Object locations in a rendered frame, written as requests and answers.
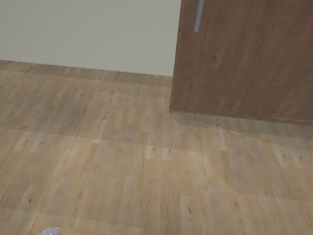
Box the wardrobe door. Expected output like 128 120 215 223
172 0 313 119
271 58 313 121

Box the handle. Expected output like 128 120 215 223
194 0 204 32

